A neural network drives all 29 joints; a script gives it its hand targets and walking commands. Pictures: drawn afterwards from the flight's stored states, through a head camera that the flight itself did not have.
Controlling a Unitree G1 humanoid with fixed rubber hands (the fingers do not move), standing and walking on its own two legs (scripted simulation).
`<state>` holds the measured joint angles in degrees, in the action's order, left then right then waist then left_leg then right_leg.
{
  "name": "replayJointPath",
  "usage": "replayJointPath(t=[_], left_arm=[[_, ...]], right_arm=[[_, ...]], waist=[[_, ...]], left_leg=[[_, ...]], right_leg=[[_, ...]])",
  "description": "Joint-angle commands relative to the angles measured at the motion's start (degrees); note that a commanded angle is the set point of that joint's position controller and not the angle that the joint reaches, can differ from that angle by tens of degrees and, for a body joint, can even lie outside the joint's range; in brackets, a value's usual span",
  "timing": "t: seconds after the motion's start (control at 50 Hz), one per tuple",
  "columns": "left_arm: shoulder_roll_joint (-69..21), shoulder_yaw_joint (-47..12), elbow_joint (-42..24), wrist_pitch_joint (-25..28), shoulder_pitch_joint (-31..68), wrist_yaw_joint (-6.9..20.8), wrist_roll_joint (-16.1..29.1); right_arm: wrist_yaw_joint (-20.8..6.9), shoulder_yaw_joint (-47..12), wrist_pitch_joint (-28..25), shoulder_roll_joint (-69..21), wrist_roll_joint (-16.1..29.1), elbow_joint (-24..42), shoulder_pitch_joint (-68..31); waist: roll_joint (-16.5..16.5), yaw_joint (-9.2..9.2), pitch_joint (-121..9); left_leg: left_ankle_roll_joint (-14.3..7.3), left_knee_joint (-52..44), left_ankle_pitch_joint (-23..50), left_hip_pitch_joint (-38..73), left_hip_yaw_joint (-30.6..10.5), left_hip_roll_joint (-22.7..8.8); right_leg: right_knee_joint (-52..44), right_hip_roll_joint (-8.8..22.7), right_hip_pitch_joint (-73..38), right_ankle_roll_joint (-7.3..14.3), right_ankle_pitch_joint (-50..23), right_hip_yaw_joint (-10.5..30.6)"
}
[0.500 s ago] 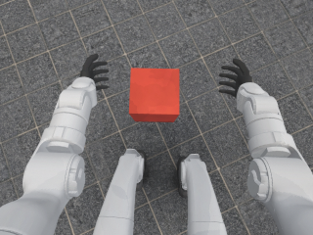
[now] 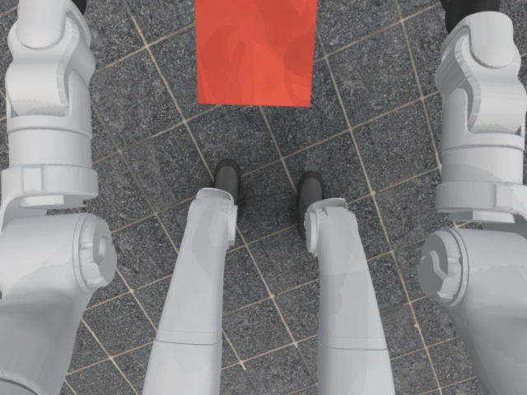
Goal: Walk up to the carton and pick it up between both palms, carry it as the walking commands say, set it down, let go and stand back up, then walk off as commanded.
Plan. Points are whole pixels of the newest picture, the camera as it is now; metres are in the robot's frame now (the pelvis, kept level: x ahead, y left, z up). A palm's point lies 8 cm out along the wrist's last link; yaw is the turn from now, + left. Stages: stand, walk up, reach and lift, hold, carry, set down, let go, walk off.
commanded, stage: reach and lift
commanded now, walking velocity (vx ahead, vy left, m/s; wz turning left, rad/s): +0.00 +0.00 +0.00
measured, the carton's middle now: (255, 55) +0.50 +0.05 -0.54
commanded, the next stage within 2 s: none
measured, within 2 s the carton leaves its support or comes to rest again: neither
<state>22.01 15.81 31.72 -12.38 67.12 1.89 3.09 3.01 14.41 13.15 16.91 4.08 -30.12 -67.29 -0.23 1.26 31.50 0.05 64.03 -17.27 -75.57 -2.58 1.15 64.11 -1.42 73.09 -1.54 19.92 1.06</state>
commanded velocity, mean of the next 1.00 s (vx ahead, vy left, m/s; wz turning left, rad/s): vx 0.00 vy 0.00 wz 0.00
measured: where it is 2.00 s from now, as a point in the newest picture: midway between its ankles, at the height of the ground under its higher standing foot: (267, 212)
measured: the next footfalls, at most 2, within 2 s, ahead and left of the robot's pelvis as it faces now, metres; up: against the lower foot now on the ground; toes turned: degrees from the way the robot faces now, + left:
none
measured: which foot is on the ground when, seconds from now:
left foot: down 0.00-1.00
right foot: down 0.00-1.00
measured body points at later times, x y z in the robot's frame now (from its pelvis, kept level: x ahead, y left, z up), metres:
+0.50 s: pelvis -0.05 +0.00 -0.16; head +0.32 +0.02 +0.08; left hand +0.52 +0.22 -0.30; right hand +0.52 -0.16 -0.31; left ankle +0.10 +0.12 -0.63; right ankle +0.08 -0.13 -0.63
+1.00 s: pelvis -0.03 +0.00 -0.27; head +0.34 +0.03 -0.04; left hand +0.52 +0.22 -0.45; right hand +0.53 -0.16 -0.45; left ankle +0.10 +0.12 -0.63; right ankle +0.08 -0.13 -0.63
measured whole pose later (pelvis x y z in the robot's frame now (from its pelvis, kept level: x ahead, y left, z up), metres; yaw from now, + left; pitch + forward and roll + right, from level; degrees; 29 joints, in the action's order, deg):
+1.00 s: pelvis -0.03 +0.00 -0.27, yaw -1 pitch +30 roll -3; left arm 23.3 5.2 55.7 -7.8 82.7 -7.7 14.0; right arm 8.5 5.3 7.9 22.0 14.0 -56.2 -82.4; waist 0.3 2.7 30.0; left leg 0.8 122.6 -29.6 -123.2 -2.6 3.3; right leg 123.2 -3.2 119.3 -3.9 34.4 1.1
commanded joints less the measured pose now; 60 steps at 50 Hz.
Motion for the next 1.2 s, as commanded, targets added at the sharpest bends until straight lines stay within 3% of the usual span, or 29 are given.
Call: replayJointPath(t=[0.0,0.02,0.06,0.1,0.16,0.22,0.32,0.36,0.4,0.42,0.52,0.64,0.78,0.98,1.04,1.12,1.18], left_arm=[[6.70,2.76,-13.82,0.44,11.14,-0.98,0.26],[7.14,3.26,-17.37,1.54,12.46,-1.49,0.91],[7.77,3.07,-16.17,1.97,15.04,-2.50,1.44],[6.32,2.62,-7.26,1.44,15.64,-2.67,0.92],[5.22,2.15,3.32,1.38,14.09,-2.41,-0.04],[5.43,1.52,9.41,1.96,18.70,-3.22,0.10],[8.48,-1.07,10.85,2.60,27.97,-6.73,2.52],[10.12,-2.59,9.27,1.12,30.34,-8.07,4.57],[11.08,-4.47,11.51,-0.91,31.09,-8.82,6.81],[11.73,-5.09,8.48,-1.41,31.59,-9.14,7.72],[13.48,-7.23,5.42,-3.08,35.45,-10.19,11.11],[11.76,-8.07,10.15,-1.49,34.71,-10.44,11.64],[10.20,-8.65,15.17,2.98,34.41,-10.47,10.88],[8.96,-9.89,16.43,7.92,29.77,-9.05,11.27],[9.65,-9.96,16.63,8.83,29.30,-8.61,11.85],[11.42,-8.73,17.18,10.47,28.19,-8.18,12.48],[12.74,-7.46,21.10,11.10,26.99,-7.28,12.45]], right_arm=[[0.30,0.30,-0.90,5.72,0.78,15.43,-11.74],[0.62,0.14,-1.92,6.38,0.81,17.00,-12.29],[1.43,0.38,-2.59,8.61,1.02,15.25,-15.03],[2.06,-0.37,-2.08,8.14,1.40,7.95,-16.07],[2.87,-1.13,-1.46,5.18,0.76,-2.08,-13.79],[3.30,-0.59,-1.69,5.90,0.55,-7.97,-16.73],[5.33,-1.74,-2.08,9.94,2.56,-9.62,-25.41],[6.39,-3.19,-0.86,11.82,5.04,-7.56,-28.27],[7.04,-5.03,0.84,12.27,7.20,-9.01,-29.70],[7.43,-5.84,1.24,12.62,7.98,-5.13,-31.07],[8.06,-6.67,2.88,15.06,10.51,-4.37,-34.46],[6.79,-7.80,1.13,14.73,10.50,-10.45,-34.05],[6.02,-7.17,-3.45,14.99,9.31,-17.11,-33.03],[5.46,-8.20,-8.78,13.51,10.58,-18.83,-28.35],[5.49,-9.11,-9.74,13.58,11.34,-18.11,-28.24],[5.35,-12.03,-10.49,11.21,12.85,-18.28,-27.67],[4.86,-14.75,-10.15,8.06,13.76,-20.40,-27.48]], waist=[[-1.87,1.96,-134.58],[-1.39,1.59,-137.49],[-1.24,2.05,-137.17],[-0.26,1.63,-127.53],[0.95,0.83,-117.10],[-1.02,0.80,-112.33],[-1.62,0.78,-117.51],[-1.15,0.68,-124.56],[-0.40,0.78,-123.09],[-0.43,0.67,-125.56],[-1.62,0.85,-124.32],[-1.08,0.66,-115.55],[-2.02,-0.03,-108.55],[-2.61,-0.14,-104.53],[-1.88,0.51,-103.52],[1.47,3.41,-99.19],[4.58,5.67,-94.69]], left_leg=[[0.93,3.73,41.09,51.98,3.42,3.13],[1.20,5.36,45.52,52.35,2.81,2.96],[1.36,7.46,45.94,52.92,1.52,2.91],[1.42,9.08,36.33,47.03,1.71,3.16],[1.43,11.46,22.59,31.51,4.26,4.14],[1.81,14.98,15.44,24.40,5.60,3.95],[2.54,21.40,8.05,21.13,6.21,3.26],[2.25,23.57,4.59,23.06,6.65,3.08],[1.49,25.70,-0.30,20.73,7.06,2.62],[1.56,26.95,1.72,21.37,7.19,2.73],[1.23,30.81,-0.97,18.14,7.07,1.51],[1.20,35.90,-1.85,11.86,6.44,0.78],[1.80,42.10,2.70,8.26,4.82,0.79],[2.60,50.01,12.64,4.44,3.90,0.70],[2.70,52.24,13.83,2.17,4.25,0.45],[2.14,54.11,13.78,-4.63,4.97,0.28],[1.45,55.03,11.33,-10.06,5.71,-0.04]], right_leg=[[2.04,-5.42,-30.81,-2.24,-32.42,-4.35],[4.01,-5.52,-30.23,-2.35,-36.07,-4.39],[5.98,-5.33,-25.63,-1.93,-32.28,-3.74],[7.76,-5.28,-19.94,-1.70,-23.33,-4.08],[10.72,-5.15,-18.44,-1.78,-17.15,-4.08],[14.03,-5.15,-10.63,-1.47,-10.80,-4.91],[20.64,-4.72,-3.71,-0.86,-2.05,-6.75],[22.88,-4.39,-5.27,-0.57,0.92,-7.36],[25.38,-3.78,-3.78,-0.34,4.62,-7.45],[26.32,-3.86,-4.59,-0.34,2.86,-7.75],[30.41,-2.86,0.74,0.40,6.19,-8.01],[35.78,-1.88,7.95,0.40,7.66,-8.04],[42.61,-1.48,14.90,0.31,5.29,-7.66],[50.77,-1.94,18.62,-0.33,-4.54,-7.13],[52.56,-1.84,17.96,-0.64,-6.69,-6.58],[54.56,-1.42,16.33,-0.99,-8.65,-5.27],[55.09,-1.04,15.32,-1.75,-8.24,-4.08]])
